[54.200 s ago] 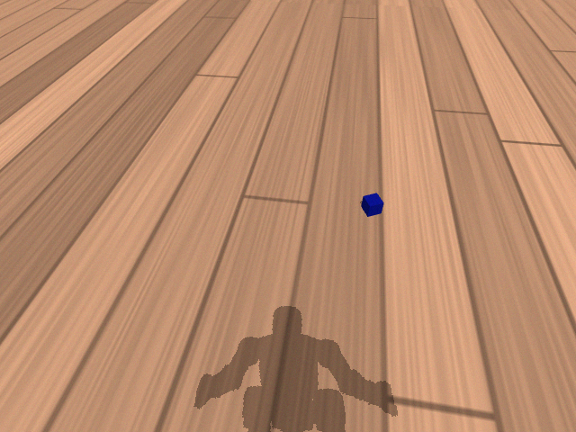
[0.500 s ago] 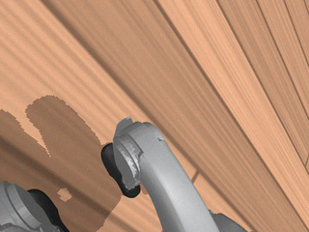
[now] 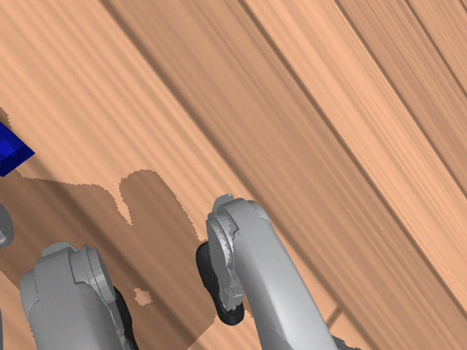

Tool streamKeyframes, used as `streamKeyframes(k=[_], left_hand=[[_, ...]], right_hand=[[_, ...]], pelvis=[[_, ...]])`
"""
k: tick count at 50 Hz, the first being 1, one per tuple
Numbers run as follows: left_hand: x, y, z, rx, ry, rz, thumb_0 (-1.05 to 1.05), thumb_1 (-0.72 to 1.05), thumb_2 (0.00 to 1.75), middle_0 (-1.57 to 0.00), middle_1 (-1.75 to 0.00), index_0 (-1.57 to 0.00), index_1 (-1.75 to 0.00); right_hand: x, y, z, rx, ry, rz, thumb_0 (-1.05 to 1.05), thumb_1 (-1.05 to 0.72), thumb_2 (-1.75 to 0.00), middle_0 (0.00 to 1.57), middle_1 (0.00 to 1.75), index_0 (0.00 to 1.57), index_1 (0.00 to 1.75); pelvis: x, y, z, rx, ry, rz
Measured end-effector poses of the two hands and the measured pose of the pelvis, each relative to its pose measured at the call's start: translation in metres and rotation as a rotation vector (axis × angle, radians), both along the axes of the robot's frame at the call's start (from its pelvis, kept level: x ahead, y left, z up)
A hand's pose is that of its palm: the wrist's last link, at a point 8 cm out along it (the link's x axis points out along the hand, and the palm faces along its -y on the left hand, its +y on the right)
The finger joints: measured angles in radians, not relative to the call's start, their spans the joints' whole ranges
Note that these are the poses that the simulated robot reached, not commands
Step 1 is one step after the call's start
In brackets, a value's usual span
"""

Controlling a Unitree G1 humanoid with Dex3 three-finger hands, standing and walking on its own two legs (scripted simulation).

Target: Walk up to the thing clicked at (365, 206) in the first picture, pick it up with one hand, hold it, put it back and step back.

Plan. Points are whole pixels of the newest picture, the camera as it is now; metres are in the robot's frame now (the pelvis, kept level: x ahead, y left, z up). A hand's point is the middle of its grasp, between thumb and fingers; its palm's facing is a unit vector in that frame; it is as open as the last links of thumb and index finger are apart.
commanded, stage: go down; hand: left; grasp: from above
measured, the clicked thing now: out of the picture +0.50 +0.31 -0.32
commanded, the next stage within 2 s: none
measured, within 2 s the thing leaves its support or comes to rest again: neither
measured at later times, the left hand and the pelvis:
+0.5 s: hand out of the picture +0.46 +0.36 -0.01, palm faces -0.15 -0.34 -0.93, open 13.7 cm; pelvis -0.01 -0.01 +0.05, yaw +9 degrees
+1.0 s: hand out of the picture +0.45 +0.37 +0.07, palm faces -0.16 -0.36 -0.92, open 13.8 cm; pelvis +0.00 -0.01 +0.12, yaw +9 degrees
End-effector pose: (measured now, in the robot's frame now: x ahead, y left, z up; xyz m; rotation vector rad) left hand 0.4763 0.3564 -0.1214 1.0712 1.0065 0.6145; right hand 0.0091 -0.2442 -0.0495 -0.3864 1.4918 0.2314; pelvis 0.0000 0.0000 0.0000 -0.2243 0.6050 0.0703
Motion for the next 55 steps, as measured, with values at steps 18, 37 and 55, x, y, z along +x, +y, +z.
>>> streamKeyframes(k=[18, 37, 55], left_hand=[[-0.022, -0.002, 0.146, 0.007, 0.076, -0.045, 0.00, -0.48, 0.96, -0.11, -1.06, -0.11, -1.06], [-0.024, 0.010, 0.224, 0.025, 0.065, -0.055, 0.00, -0.49, 0.95, -0.12, -1.06, -0.12, -1.05], [-0.022, 0.012, 0.256, 0.025, 0.102, -0.083, 0.00, -0.49, 0.96, -0.15, -1.03, -0.15, -1.04]], right_hand=[[0.029, -0.016, -0.019, 0.007, -0.128, -0.124, 0.00, -0.90, -0.90, 0.19, 0.30, 0.20, 0.30], [0.041, -0.033, 0.026, -0.069, -0.147, -0.153, 0.01, -0.90, -0.90, 0.19, 0.30, 0.20, 0.30], [0.058, -0.023, 0.078, -0.112, -0.197, -0.168, 0.00, -0.91, -0.90, 0.20, 0.30, 0.20, 0.30]], pelvis=[[-0.003, -0.010, 0.037, 0.113, 0.027, 0.048], [0.000, -0.015, 0.086, 0.138, 0.041, 0.057], [0.008, -0.008, 0.133, 0.120, 0.034, 0.066]])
